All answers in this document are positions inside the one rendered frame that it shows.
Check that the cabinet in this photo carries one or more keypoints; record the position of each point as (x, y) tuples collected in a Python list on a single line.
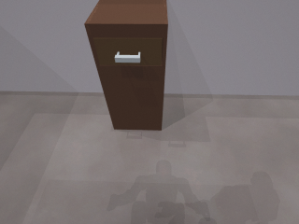
[(134, 93)]

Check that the drawer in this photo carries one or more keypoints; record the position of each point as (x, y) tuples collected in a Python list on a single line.
[(150, 49)]

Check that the handle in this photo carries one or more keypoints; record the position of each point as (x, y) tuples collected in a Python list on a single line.
[(127, 58)]

